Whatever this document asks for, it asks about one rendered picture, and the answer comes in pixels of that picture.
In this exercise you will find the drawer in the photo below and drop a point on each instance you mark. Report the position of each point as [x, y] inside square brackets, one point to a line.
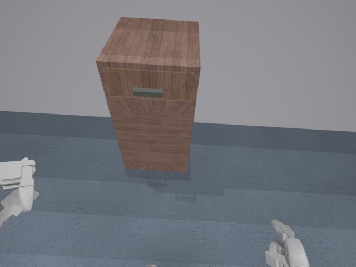
[177, 85]

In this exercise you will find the robot left hand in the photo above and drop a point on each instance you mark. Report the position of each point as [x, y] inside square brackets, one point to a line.
[17, 176]

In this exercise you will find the handle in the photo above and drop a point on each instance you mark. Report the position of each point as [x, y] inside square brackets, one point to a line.
[148, 92]

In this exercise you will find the robot right hand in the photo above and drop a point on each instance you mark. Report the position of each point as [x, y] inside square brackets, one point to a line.
[290, 253]

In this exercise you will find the cabinet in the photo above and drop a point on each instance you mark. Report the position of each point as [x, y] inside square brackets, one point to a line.
[152, 134]

